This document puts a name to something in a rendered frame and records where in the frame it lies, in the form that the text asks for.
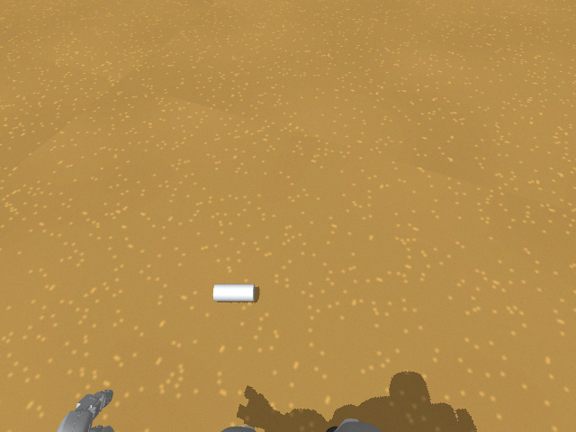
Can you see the left robot hand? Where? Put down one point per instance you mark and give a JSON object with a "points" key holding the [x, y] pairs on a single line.
{"points": [[86, 411]]}

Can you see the can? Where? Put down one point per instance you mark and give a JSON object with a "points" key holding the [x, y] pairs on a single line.
{"points": [[234, 292]]}

